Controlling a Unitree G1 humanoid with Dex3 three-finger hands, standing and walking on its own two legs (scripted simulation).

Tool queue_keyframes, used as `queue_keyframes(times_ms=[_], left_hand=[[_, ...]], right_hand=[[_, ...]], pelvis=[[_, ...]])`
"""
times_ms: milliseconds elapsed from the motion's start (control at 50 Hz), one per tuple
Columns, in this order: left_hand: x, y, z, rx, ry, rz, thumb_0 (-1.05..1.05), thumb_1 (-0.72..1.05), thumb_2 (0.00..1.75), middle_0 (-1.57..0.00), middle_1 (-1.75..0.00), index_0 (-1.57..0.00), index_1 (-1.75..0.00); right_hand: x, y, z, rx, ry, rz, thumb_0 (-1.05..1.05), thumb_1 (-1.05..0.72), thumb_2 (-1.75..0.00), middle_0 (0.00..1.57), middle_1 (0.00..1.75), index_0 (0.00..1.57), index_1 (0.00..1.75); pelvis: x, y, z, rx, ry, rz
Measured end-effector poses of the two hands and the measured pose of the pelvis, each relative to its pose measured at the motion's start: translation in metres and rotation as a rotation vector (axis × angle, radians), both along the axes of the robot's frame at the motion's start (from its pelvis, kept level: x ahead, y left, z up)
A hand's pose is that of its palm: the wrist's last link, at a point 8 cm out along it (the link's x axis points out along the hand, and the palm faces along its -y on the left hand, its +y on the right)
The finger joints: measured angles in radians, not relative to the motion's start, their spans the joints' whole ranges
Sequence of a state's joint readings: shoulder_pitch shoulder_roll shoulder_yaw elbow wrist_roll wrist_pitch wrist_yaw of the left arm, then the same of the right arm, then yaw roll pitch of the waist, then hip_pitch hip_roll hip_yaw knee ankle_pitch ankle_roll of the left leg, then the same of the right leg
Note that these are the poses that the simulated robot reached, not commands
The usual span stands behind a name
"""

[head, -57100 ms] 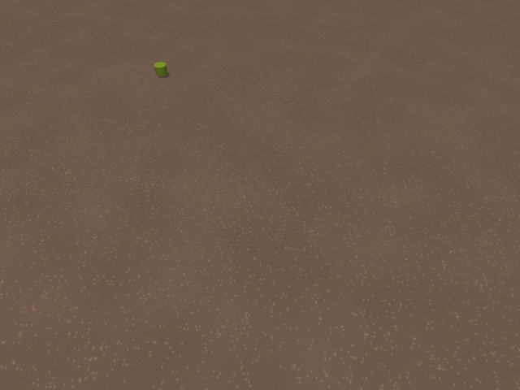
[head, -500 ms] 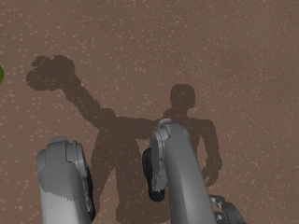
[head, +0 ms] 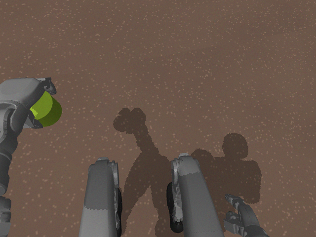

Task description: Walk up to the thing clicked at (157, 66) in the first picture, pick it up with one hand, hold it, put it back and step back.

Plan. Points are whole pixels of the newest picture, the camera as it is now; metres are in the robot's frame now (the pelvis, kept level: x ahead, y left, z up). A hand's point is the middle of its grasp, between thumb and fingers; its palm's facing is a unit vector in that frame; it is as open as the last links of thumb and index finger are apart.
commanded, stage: lift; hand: left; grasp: from above
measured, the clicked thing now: (40, 108) +0.44 +0.29 -0.11
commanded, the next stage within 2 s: hold in 0.84 s
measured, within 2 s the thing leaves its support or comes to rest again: neither
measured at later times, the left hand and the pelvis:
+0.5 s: hand (6, 108) +0.36 +0.25 +0.10, palm faces -0.45 -0.09 -0.89, open 10.7 cm; pelvis +0.03 -0.02 +0.17, yaw +2 degrees
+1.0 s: hand out of the picture +0.38 +0.24 +0.17, palm faces -0.46 -0.10 -0.88, open 10.7 cm; pelvis +0.07 -0.01 +0.24, yaw +2 degrees
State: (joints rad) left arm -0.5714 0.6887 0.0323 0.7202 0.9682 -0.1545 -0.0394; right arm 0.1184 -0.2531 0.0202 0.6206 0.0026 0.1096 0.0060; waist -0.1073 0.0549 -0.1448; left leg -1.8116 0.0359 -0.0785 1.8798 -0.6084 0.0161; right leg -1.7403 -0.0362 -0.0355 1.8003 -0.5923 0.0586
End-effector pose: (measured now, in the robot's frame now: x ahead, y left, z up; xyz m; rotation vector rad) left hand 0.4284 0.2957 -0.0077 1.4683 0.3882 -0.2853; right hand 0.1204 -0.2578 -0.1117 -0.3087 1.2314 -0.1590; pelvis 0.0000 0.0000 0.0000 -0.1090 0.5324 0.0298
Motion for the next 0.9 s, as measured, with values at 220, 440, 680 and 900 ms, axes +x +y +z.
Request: queue_keyframes(times_ms=[220, 440, 680, 900], left_hand=[[-0.039, -0.024, 0.098, 0.005, 0.017, 0.044, 0.01, -0.07, 0.59, -0.45, -0.86, -0.52, -0.8], [-0.065, -0.041, 0.153, -0.004, 0.054, 0.046, 0.01, -0.05, 0.56, -0.45, -0.86, -0.52, -0.79], [-0.048, -0.056, 0.204, 0.028, 0.005, 0.076, 0.01, -0.04, 0.56, -0.44, -0.88, -0.51, -0.81], [-0.043, -0.055, 0.228, 0.014, 0.055, 0.085, 0.02, -0.04, 0.54, -0.45, -0.87, -0.52, -0.8]], right_hand=[[-0.002, -0.007, 0.09, 0.022, -0.091, -0.059, 0.0, -0.9, -0.9, 0.2, 0.3, 0.21, 0.3], [0.003, -0.02, 0.161, -0.002, -0.161, -0.067, 0.01, -0.9, -0.9, 0.2, 0.3, 0.21, 0.3], [0.018, -0.02, 0.206, 0.02, -0.196, -0.092, 0.01, -0.91, -0.9, 0.2, 0.3, 0.2, 0.3], [0.031, -0.012, 0.23, 0.045, -0.194, -0.104, 0.01, -0.91, -0.9, 0.2, 0.3, 0.2, 0.3]], pelvis=[[0.009, -0.008, 0.091, 0.04, -0.121, 0.004], [0.025, -0.015, 0.158, 0.065, -0.223, 0.013], [0.047, -0.015, 0.205, 0.084, -0.302, 0.005], [0.064, -0.01, 0.232, 0.095, -0.347, -0.007]])
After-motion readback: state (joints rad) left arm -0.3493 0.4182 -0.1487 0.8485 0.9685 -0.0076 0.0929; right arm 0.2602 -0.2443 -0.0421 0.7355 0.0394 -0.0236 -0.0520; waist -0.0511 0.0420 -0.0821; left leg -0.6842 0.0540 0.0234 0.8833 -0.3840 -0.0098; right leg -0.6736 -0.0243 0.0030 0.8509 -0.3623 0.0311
